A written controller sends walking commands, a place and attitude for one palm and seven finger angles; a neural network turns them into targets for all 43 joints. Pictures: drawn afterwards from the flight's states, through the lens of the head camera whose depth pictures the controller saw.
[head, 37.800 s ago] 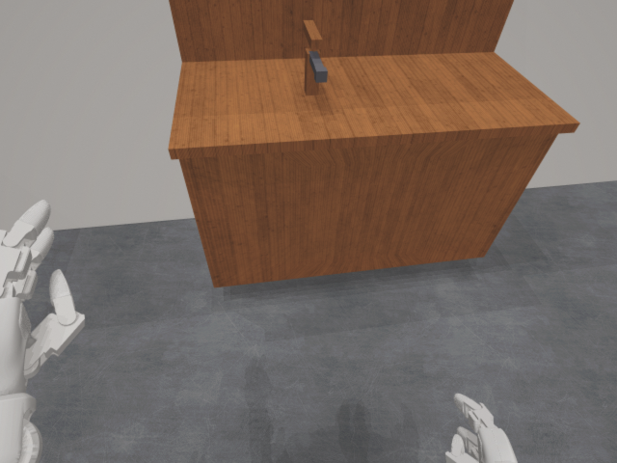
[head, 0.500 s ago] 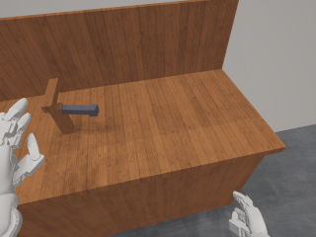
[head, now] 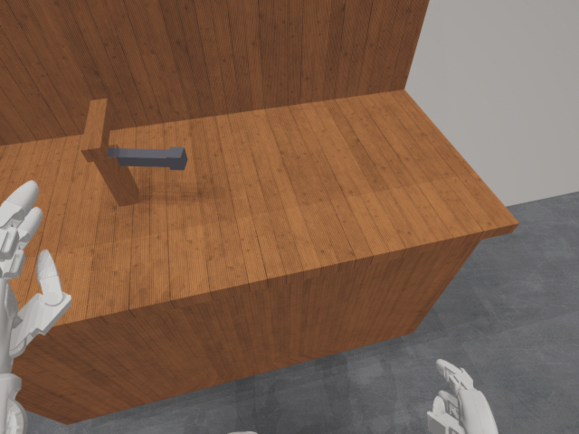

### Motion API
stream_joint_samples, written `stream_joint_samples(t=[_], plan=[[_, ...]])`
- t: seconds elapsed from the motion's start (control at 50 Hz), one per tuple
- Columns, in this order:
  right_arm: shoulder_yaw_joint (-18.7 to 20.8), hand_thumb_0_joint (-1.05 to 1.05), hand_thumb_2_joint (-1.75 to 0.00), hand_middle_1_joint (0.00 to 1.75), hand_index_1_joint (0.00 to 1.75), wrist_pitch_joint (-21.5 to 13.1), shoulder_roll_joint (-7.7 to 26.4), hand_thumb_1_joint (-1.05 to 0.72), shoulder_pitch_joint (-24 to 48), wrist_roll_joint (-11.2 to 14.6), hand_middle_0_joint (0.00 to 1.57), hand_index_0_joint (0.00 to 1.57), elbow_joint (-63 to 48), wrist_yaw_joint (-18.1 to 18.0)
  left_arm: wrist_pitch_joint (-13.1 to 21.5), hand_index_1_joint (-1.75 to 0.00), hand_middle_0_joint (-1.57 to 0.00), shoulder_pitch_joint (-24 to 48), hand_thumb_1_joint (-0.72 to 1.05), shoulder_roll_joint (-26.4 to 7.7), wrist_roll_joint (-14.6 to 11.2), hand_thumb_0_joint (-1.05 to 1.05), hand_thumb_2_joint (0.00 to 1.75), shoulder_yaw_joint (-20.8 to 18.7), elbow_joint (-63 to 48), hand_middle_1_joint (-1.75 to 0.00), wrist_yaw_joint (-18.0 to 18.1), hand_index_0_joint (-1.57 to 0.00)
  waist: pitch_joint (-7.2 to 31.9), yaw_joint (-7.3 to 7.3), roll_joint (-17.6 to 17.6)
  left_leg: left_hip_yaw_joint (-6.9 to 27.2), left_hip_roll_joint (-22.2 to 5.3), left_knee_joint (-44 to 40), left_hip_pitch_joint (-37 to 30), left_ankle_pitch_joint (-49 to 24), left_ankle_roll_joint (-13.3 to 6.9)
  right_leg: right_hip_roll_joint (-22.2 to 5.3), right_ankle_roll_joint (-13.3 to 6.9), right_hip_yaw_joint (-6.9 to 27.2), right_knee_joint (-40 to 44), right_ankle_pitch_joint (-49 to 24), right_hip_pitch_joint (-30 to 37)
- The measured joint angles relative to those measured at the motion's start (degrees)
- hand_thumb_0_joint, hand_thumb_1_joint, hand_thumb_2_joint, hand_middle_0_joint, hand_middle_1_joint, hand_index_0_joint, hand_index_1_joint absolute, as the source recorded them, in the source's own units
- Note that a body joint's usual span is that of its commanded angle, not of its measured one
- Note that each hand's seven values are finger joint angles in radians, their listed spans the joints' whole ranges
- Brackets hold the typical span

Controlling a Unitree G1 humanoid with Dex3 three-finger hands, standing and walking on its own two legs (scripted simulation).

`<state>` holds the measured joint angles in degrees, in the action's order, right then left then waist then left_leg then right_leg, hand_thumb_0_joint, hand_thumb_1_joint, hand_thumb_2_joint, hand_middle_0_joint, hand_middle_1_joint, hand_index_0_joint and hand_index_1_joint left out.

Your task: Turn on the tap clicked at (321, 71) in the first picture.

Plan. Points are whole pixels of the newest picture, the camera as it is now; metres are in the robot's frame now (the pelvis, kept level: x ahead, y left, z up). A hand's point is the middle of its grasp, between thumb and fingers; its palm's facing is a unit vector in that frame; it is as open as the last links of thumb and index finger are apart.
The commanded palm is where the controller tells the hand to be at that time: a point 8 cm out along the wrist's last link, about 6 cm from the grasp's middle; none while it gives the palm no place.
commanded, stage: step back with the hand held close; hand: left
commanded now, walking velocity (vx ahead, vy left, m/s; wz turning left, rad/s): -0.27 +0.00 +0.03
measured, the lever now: (177, 158) +0.52 +0.25 +0.07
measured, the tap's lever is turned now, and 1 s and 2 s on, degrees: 74 74 74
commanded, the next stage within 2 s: stop stepping back and stand still in 0.84 s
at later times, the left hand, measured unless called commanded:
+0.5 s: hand (27, 345) +0.16 +0.25 +0.16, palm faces +0.40 -0.81 -0.42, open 7.4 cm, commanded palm +0.10 +0.29 +0.19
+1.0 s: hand out of the picture +0.06 +0.23 +0.16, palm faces +0.33 -0.85 -0.40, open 7.4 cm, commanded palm +0.00 +0.28 +0.19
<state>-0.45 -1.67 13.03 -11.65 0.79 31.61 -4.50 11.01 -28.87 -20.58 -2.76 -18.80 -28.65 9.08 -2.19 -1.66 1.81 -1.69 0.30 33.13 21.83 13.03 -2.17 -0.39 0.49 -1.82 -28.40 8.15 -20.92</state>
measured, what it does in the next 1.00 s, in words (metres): walks backwards: right foot, then left foot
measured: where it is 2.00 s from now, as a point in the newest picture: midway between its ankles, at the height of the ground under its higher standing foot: outside the picture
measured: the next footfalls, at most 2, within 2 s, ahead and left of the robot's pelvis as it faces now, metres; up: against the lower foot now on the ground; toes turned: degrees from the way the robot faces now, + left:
right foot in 0.70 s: -0.06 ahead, -0.14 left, +0.00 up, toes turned +2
left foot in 0.96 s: -0.16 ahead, +0.12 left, +0.00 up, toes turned +4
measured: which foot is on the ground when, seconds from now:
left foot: down 0.00-0.74, up 0.76-0.94, down 0.96-1.00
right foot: down 0.00-0.46, up 0.48-0.68, down 0.70-1.00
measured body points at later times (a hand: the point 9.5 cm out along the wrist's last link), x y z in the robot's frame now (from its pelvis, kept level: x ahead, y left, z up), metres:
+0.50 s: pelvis -0.05 +0.01 -0.01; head -0.01 +0.03 +0.44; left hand +0.13 +0.29 +0.19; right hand +0.15 -0.23 -0.08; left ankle +0.02 +0.11 -0.73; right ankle +0.05 -0.13 -0.72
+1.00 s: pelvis -0.16 -0.01 +0.00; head -0.13 +0.02 +0.45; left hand +0.03 +0.28 +0.19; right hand +0.01 -0.26 -0.07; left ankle -0.14 +0.11 -0.73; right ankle -0.10 -0.14 -0.72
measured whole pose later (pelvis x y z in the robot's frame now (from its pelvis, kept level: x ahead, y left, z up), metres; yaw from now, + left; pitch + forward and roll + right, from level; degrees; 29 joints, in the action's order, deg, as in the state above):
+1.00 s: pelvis -0.16 -0.01 +0.00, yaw +0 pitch +2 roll +0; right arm 1.6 -3.1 12.1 -10.5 0.4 32.4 -4.7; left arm 12.1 -29.1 -24.6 -3.6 -20.8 -31.6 8.4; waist -1.5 1.0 -3.8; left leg -1.5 0.3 31.1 19.3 13.4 -0.7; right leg -0.6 1.7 3.1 -36.5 17.3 -25.0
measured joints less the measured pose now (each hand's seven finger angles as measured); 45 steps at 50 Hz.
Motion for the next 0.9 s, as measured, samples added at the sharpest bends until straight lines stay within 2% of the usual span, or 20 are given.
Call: stream_joint_samples(t=[0.1, 0.18, 0.24, 0.32, 0.38, 0.4, 0.44, 0.48, 0.54, 0.58, 0.64, 0.7, 0.72, 0.76, 0.8, 0.84, 0.9], plan=[[-0.31, 0.01, -0.9, 0.3, 0.3, -0.9, -0.57, -0.9, -0.18, -0.28, 0.2, 0.21, 0.55, -0.17, 0.18, -0.3, -0.21, 0.96, 0.88, -0.01, 0.93, 0.02, 0.9, 0.21, -0.49, -0.3, 0.4, -0.21, -0.62, 0.68, -0.27, 0.36, 0.0, 0.8, 1.19, -1.66, -0.51, 0.33, 0.52, 0.2, -1.88, 1.98, -1.29], [-0.29, 0.01, -0.9, 0.3, 0.3, -1.51, -1.54, -0.9, -0.77, -0.41, 0.2, 0.21, 0.15, -0.04, 0.7, -0.3, -0.22, 1.56, 0.88, -1.61, 1.54, 0.02, 0.9, -1.56, -0.99, -0.3, 0.21, -0.21, -0.99, 1.56, -1.23, 1.15, 1.03, 1.4, 1.59, -1.87, -0.45, 1.04, 0.68, 2.24, -4.34, 2.62, -1.42], [-0.26, 0.01, -0.9, 0.3, 0.3, -1.68, -1.48, -0.9, -0.48, -0.63, 0.2, 0.21, 0.36, 0.34, 1.43, -0.3, -0.22, 1.37, 0.88, -1.45, 1.6, 0.02, 0.9, -2.7, -1.17, -0.3, 0.0, -0.21, -0.95, 1.25, -0.91, 1.34, 0.87, 2.85, 2.37, -1.27, -0.24, 1.47, 0.14, 2.49, -5.49, 2.2, -2.02], [0.36, 0.01, -0.9, 0.3, 0.3, -1.37, -1.2, -0.9, 0.48, -0.7, 0.2, 0.21, 1.44, 1.02, 1.5, -0.3, -0.21, 1.11, 0.88, -0.12, 0.88, 0.02, 0.9, -1.81, -1.84, -0.3, 0.19, -0.21, -0.54, 0.83, -0.99, 1.24, 0.59, 5.68, 4.32, 4.77, 0.94, 1.5, -0.45, 2.37, -5.17, 1.99, -2.87], [0.87, 0.01, -0.9, 0.3, 0.3, -0.86, -0.82, -0.9, 1.22, -0.76, 0.2, 0.21, 2.04, 1.5, 1.03, -0.3, -0.21, 1.17, 0.88, 0.41, 0.39, 0.02, 0.9, -0.08, -3.15, -0.3, 0.34, -0.21, -0.68, 1.34, -2.11, 1.93, 0.75, 7.28, 3.61, 6.01, 1.77, 0.6, -0.27, 2.35, -4.8, 1.23, -3.29], [0.99, 0.01, -0.9, 0.3, 0.3, -0.73, -0.66, -0.9, 1.3, -0.78, 0.2, 0.21, 1.91, 1.56, 1.02, -0.3, -0.21, 0.95, 0.88, 0.29, 0.35, 0.02, 0.9, 0.25, -3.71, -0.3, 0.29, -0.21, -0.49, 1.64, -2.37, 2.38, 0.43, 6.03, 2.55, 5.98, 1.66, 0.4, -0.04, 2.28, -4.85, 1.05, -3.7], [1.29, 0.01, -0.9, 0.3, 0.3, -0.67, -0.44, -0.9, 1.74, -0.89, 0.2, 0.21, 1.5, 1.27, 1.17, -0.3, -0.22, 0.93, 0.88, -0.68, 0.47, 0.02, 0.9, 0.16, -4.57, -0.3, 0.2, -0.21, -0.97, 2.4, -2.88, 1.91, 0.19, 3.53, 2.49, -0.65, 1.29, -0.22, 0.53, 1.89, -5.02, 0.67, -4.36], [1.44, 0.01, -0.9, 0.3, 0.3, -0.86, -0.72, -0.9, 2.15, -0.8, 0.2, 0.21, 0.99, 0.93, 1.74, -0.3, -0.22, 0.42, 0.88, -1.97, 0.72, 0.02, 0.9, -1.21, -4.67, -0.3, 0.1, -0.21, -1.59, 2.11, -3.41, 1.24, 0.16, 3.61, 2.86, -1.31, 0.8, 0.04, 0.85, 2.77, -7.04, 3.31, -5.49], [1.84, 0.01, -0.9, 0.3, 0.3, -2.43, -1.96, -0.9, 1.45, -1.38, 0.2, 0.21, 0.83, 0.6, 1.74, -0.3, -0.22, 0.35, 0.88, -3.22, 0.86, 0.02, 0.9, -3.39, -3.54, -0.3, 0.14, -0.21, -1.19, 1.92, -2.45, 1.91, -0.66, 1.97, 3.09, -1.79, 0.62, 2.24, 0.98, 3.98, -17.64, 11.75, -6.16], [1.6, 0.01, -0.9, 0.3, 0.3, -3.63, -2.93, -0.9, 0.98, -1.46, 0.2, 0.21, 1.68, 0.93, 1.62, -0.3, -0.22, 0.49, 0.88, -3.02, 0.25, 0.02, 0.9, -4.17, -2.94, -0.3, 0.4, -0.21, -0.42, 0.74, -2.32, 1.57, -1.43, -0.67, 2.58, -3.61, 1.02, 2.66, 0.96, 3.74, -19.05, 15.67, -4.23], [0.42, 0.01, -0.9, 0.3, 0.3, -4.8, -3.68, -0.9, 1.09, -1.77, 0.2, 0.21, 2.9, 1.51, 0.91, -0.3, -0.21, 1.03, 0.89, -1.06, -0.38, 0.02, 0.9, -3.43, -2.29, -0.3, 0.67, -0.21, 0.44, -0.94, -1.92, 0.34, -2.75, -4.13, 1.84, -6.06, 1.5, 2.34, 0.92, 3.53, -12.31, 15.72, 1.08], [-0.89, 0.01, -0.9, 0.3, 0.3, -4.98, -3.94, -0.9, 2.3, -1.88, 0.2, 0.21, 3.18, 1.83, -0.17, -0.3, -0.21, 2.92, 0.89, 0.59, -0.3, 0.02, 0.9, -1.16, -1.73, -0.3, 0.12, -0.21, 0.41, -1.81, -1.55, -0.57, -3.64, -4.74, 2.76, -7.69, 2.27, 1.61, 0.86, 4.03, -1.27, 8.98, 6.67], [-1.13, 0.01, -0.9, 0.3, 0.3, -4.7, -3.6, -0.9, 3.16, -1.92, 0.2, 0.21, 3.29, 1.87, -0.3, -0.3, -0.21, 3.83, 0.89, 1.37, -0.01, 0.02, 0.9, -0.19, -1.36, -0.3, -0.31, -0.21, -0.13, -1.81, -0.18, -0.1, -4.76, -4.12, 3.4, -7.94, 2.6, 2.67, 0.55, 3.64, 0.3, 7.1, 6.98], [-1.09, 0.01, -0.9, 0.3, 0.3, -3.76, -3.42, -0.9, 4.19, -1.43, 0.2, 0.21, 3.33, 1.86, -0.41, -0.3, -0.21, 4.6, 0.89, 1.81, -0.09, 0.02, 0.9, 1.71, -1.32, -0.3, -1.03, -0.21, -0.57, -1.1, 0.81, 1.15, -4.98, -0.7, 5.21, -3.05, 3.24, 3.57, -0.14, 3.22, 0.55, 5.72, 6.18], [-0.59, 0.01, -0.89, 0.3, 0.3, -2.88, -3.64, -0.9, 4.0, -1.04, 0.2, 0.21, 3.11, 1.79, -0.17, -0.3, -0.21, 3.45, 0.89, 1.29, -0.14, 0.02, 0.9, 2.83, -2.16, -0.3, -1.61, -0.21, 0.26, -0.26, -0.78, 1.91, -2.5, 9.67, 7.76, 5.23, 3.78, 2.45, -0.48, 3.69, 0.18, 5.27, 4.65], [-0.36, 0.01, -0.89, 0.3, 0.3, -1.85, -3.62, -0.9, 3.49, -1.12, 0.2, 0.21, 2.48, 1.58, 0.23, -0.3, -0.21, 0.97, 0.88, 0.28, 0.0, 0.02, 0.9, 2.39, -3.15, -0.3, -2.04, -0.21, 1.22, 0.73, -2.68, 1.48, -0.64, 15.71, 7.76, 9.37, 3.93, 1.25, -0.46, 4.59, 0.56, 4.3, 3.47], [0.08, 0.01, -0.9, 0.3, 0.3, -0.88, -2.79, -0.9, 2.38, -1.15, 0.2, 0.21, 1.18, 0.86, 0.78, -0.3, -0.22, -1.57, 0.88, -1.5, 0.07, 0.02, 0.9, 0.69, -3.55, -0.3, -1.8, -0.21, 2.22, 2.33, -4.28, 0.45, -0.13, 11.12, 3.25, 9.53, 3.79, 0.15, 0.14, 4.97, 0.96, 2.69, 1.73]])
